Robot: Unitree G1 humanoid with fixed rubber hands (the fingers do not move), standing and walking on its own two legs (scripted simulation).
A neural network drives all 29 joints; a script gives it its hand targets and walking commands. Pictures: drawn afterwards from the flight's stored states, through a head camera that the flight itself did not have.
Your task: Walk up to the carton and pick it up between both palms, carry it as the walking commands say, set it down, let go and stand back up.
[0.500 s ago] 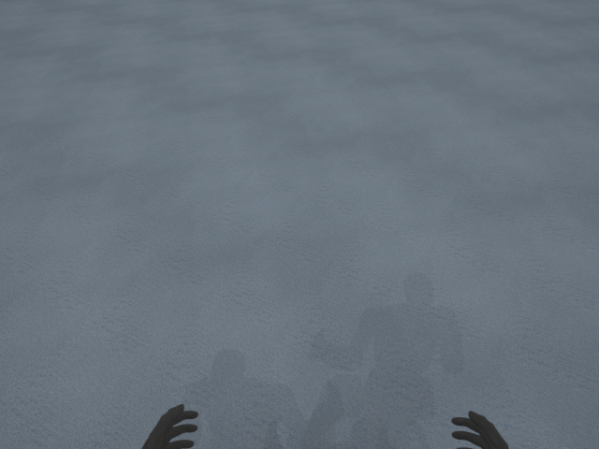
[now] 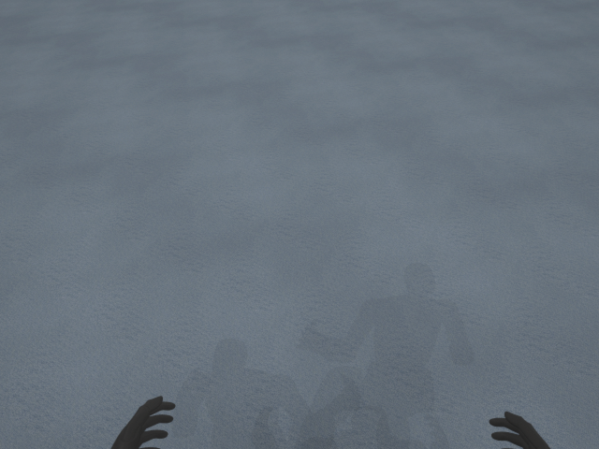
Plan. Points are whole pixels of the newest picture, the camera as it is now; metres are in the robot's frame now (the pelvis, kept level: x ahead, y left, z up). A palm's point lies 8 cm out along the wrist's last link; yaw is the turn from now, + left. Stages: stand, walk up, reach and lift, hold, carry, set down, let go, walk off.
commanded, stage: stand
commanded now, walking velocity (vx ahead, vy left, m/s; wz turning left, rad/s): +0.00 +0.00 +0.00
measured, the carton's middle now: out of the picture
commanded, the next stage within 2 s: walk up in 1.20 s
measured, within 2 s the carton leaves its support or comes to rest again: neither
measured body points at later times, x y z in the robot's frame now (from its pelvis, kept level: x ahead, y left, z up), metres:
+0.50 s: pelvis +0.00 +0.00 +0.00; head +0.01 +0.00 +0.45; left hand +0.17 +0.26 -0.07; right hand +0.15 -0.29 -0.08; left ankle +0.01 +0.12 -0.72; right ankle +0.01 -0.12 -0.72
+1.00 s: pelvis -0.01 -0.01 +0.00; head -0.01 -0.02 +0.45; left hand +0.16 +0.26 -0.06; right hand +0.13 -0.30 -0.08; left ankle +0.01 +0.12 -0.72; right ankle +0.01 -0.12 -0.72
